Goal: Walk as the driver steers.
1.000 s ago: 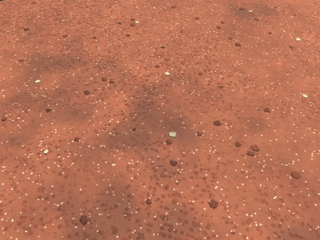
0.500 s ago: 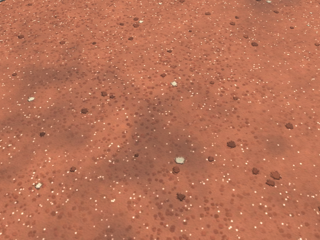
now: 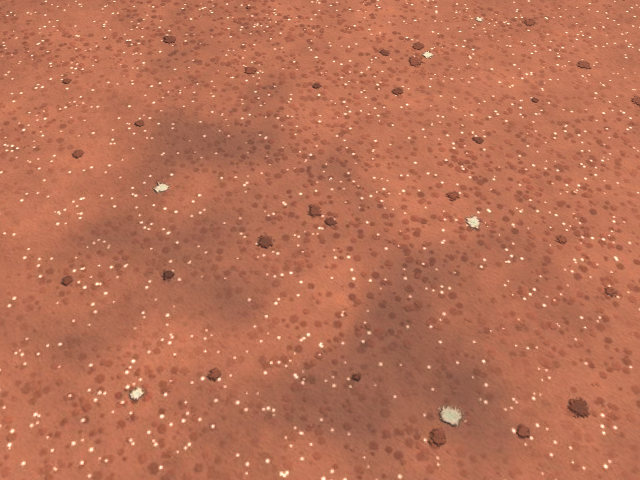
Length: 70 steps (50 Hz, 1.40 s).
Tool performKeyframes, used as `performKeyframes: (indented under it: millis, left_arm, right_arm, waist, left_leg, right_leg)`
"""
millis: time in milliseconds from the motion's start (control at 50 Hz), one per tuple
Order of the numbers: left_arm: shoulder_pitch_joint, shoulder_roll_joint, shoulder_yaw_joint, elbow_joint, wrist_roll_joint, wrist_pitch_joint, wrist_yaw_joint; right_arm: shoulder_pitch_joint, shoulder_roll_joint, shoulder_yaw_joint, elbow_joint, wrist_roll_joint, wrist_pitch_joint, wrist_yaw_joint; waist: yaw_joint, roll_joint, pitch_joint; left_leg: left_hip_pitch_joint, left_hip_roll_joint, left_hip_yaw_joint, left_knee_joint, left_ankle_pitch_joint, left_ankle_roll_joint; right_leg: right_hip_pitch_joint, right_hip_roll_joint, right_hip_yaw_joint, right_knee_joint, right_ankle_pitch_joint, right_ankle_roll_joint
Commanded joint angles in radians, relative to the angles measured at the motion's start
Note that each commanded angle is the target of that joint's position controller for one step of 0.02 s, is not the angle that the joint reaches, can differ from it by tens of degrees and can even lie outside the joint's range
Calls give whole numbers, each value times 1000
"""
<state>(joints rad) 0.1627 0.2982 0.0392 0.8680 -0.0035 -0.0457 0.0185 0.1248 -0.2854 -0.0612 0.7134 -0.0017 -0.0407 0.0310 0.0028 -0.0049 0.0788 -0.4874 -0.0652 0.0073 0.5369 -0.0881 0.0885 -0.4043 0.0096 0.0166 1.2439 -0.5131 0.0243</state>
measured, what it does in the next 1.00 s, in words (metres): steps on the spot, turning left: right foot, then left foot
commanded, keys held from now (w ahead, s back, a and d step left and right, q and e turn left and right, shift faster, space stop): q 0.48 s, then no key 0.52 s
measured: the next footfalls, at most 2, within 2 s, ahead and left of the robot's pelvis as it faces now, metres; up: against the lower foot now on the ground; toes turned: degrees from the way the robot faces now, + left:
right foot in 0.38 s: +0.18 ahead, -0.15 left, +0.00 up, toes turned +21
left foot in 0.78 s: +0.07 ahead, +0.09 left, +0.00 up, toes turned +21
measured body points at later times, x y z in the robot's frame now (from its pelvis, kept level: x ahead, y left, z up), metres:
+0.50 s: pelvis +0.09 -0.06 +0.02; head +0.12 -0.07 +0.46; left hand +0.12 +0.25 -0.08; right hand +0.32 -0.29 -0.09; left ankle +0.06 +0.06 -0.65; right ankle +0.14 -0.17 -0.72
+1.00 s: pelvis +0.08 -0.02 +0.01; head +0.08 -0.01 +0.46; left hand +0.06 +0.27 -0.11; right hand +0.33 -0.18 -0.08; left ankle +0.03 +0.07 -0.72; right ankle +0.14 -0.17 -0.72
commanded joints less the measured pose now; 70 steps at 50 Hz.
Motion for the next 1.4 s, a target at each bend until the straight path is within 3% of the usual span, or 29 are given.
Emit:
performKeyframes:
  millis: [20,60,100,140,200,240,300,360,380,400,420,440,460,480,500,560,620,680,740,760,780,800,820,840,880,900,920,1100,1400]
  left_arm:
    - [50,124,35,-63,3,18,17]
    - [77,94,31,-61,11,28,24]
    - [63,83,28,-69,14,30,32]
    - [36,85,30,-80,13,36,36]
    - [-14,87,32,-99,7,40,35]
    - [-36,87,32,-110,4,31,30]
    - [-34,96,36,-117,-2,11,19]
    - [51,113,48,-97,-5,-6,4]
    - [77,175,65,-97,11,-4,6]
    - [35,267,85,-103,36,13,12]
    - [21,203,74,-127,52,14,11]
    - [-18,155,61,-151,44,15,15]
    - [-54,128,56,-160,29,18,17]
    - [-65,112,51,-165,13,20,20]
    - [-56,105,45,-163,8,24,22]
    - [-6,116,48,-152,15,40,26]
    - [1,143,56,-149,9,47,22]
    - [3,166,62,-141,-2,49,9]
    - [-5,155,53,-124,-23,50,2]
    - [41,133,44,-102,-24,44,0]
    - [66,83,25,-105,9,32,-9]
    - [87,25,7,-116,32,17,-18]
    - [22,65,13,-118,32,19,-11]
    - [-1,84,17,-117,25,20,-10]
    - [-3,97,18,-101,26,28,-4]
    - [8,119,23,-90,23,30,-3]
    - [13,108,20,-83,20,28,-5]
    - [40,92,19,-1,14,27,5]
    - [49,85,21,104,7,35,22]
  right_arm:
    - [39,-134,-38,-79,-3,9,-21]
    - [30,-153,-46,-93,-14,11,-26]
    - [46,-171,-54,-99,-5,15,-39]
    - [48,-179,-58,-109,4,28,-53]
    - [36,-175,-56,-123,5,48,-66]
    - [39,-173,-57,-127,2,56,-69]
    - [50,-170,-58,-133,3,66,-69]
    - [29,-154,-52,-147,20,78,-72]
    - [62,-114,-40,-151,19,81,-72]
    - [101,-79,-35,-180,23,75,-68]
    - [97,-174,-59,-172,1,62,-62]
    - [112,-214,-77,-152,8,62,-59]
    - [129,-199,-79,-127,14,73,-62]
    - [136,-178,-75,-118,11,86,-66]
    - [133,-144,-65,-118,12,94,-65]
    - [67,-96,-43,-154,22,92,-64]
    - [33,-70,-26,-172,11,87,-58]
    - [34,-78,-22,-171,12,86,-51]
    - [106,-72,-25,-130,10,84,-44]
    - [107,-92,-28,-129,5,84,-45]
    - [123,-143,-35,-138,-2,86,-54]
    - [55,-172,-33,-152,-19,88,-57]
    - [23,-97,-16,-157,-25,76,-47]
    - [5,-71,-6,-146,-29,64,-39]
    - [7,-82,-8,-130,-26,47,-36]
    - [23,-81,-6,-126,-23,44,-36]
    - [38,-76,-2,-115,-24,42,-36]
    - [41,-63,0,-75,-16,40,-41]
    - [90,-57,-5,58,-8,38,-52]
  waist:
    - [15,38,-203]
    - [33,74,-201]
    - [26,80,-226]
    - [14,87,-246]
    - [-1,121,-217]
    - [-11,145,-197]
    - [-17,173,-200]
    - [35,166,-202]
    - [21,63,-220]
    - [-48,-255,-170]
    - [-12,-250,-173]
    - [-24,-164,-170]
    - [-36,-120,-152]
    - [-30,-116,-139]
    - [-20,-117,-129]
    - [17,-156,-118]
    - [35,-183,-148]
    - [44,-206,-154]
    - [0,-174,-137]
    - [2,-141,-140]
    - [22,-2,-201]
    - [77,210,-190]
    - [28,176,-181]
    - [33,155,-154]
    - [21,166,-121]
    - [15,136,-98]
    - [20,114,-90]
    - [21,31,-82]
    - [21,16,-72]
  left_leg:
    - [265,266,-359,-220,236,188]
    - [195,232,-320,-230,279,188]
    - [210,227,-320,-215,305,188]
    - [219,220,-341,-210,188,172]
    - [188,190,-380,-223,-54,138]
    - [186,183,-413,-221,-113,129]
    - [234,188,-473,-182,-30,122]
    - [224,140,-484,-98,39,68]
    - [131,76,-416,22,-139,15]
    - [-94,-105,-198,210,-465,-49]
    - [-142,-61,-175,455,-545,-99]
    - [-137,-31,-178,562,-481,-114]
    - [-139,-19,-159,610,-424,-133]
    - [-161,-10,-150,663,-375,-151]
    - [-154,-9,-140,697,-354,-164]
    - [-141,0,-88,575,-321,-184]
    - [-32,40,-59,374,-342,-184]
    - [104,50,-10,194,-332,-167]
    - [277,31,26,-145,-103,-111]
    - [380,54,-16,-227,3,-81]
    - [522,193,-176,-201,226,-44]
    - [465,318,-280,-156,342,60]
    - [372,313,-279,-177,199,111]
    - [350,258,-240,-181,84,75]
    - [317,193,-195,-176,-13,9]
    - [290,179,-187,-179,-16,-5]
    - [285,169,-181,-172,-20,-15]
    - [286,140,-154,-162,0,-19]
    - [292,102,-98,-145,33,-42]
  right_leg:
    - [-158,-66,72,-30,75,4]
    - [-109,-44,56,-125,106,22]
    - [-118,-32,62,-214,134,44]
    - [-123,-27,77,-278,182,61]
    - [-112,-12,88,-375,234,67]
    - [-92,0,94,-442,235,64]
    - [-41,17,96,-554,201,48]
    - [135,2,73,-845,349,7]
    - [257,-153,184,-905,398,-47]
    - [316,-353,426,-935,605,-197]
    - [279,-435,506,-943,693,-293]
    - [267,-396,409,-918,703,-276]
    - [264,-326,309,-898,683,-228]
    - [276,-291,250,-889,669,-205]
    - [264,-270,211,-892,692,-209]
    - [307,-239,142,-905,702,-233]
    - [330,-258,123,-892,714,-244]
    - [297,-274,127,-884,728,-252]
    - [246,-250,115,-828,678,-211]
    - [188,-229,102,-812,601,-154]
    - [98,-167,42,-711,418,-72]
    - [37,-81,-44,-692,154,4]
    - [97,-84,-18,-700,137,32]
    - [122,-83,-17,-736,226,35]
    - [156,-86,-11,-774,364,39]
    - [169,-88,-9,-777,375,36]
    - [183,-86,-11,-786,381,32]
    - [227,-88,-13,-819,404,37]
    - [243,-84,-22,-828,413,27]
Keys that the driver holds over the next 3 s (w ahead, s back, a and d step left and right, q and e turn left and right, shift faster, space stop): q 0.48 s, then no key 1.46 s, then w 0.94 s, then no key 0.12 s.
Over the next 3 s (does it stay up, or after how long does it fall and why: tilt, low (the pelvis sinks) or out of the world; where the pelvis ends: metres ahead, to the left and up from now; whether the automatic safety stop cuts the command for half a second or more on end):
stays up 0.50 0.13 0.02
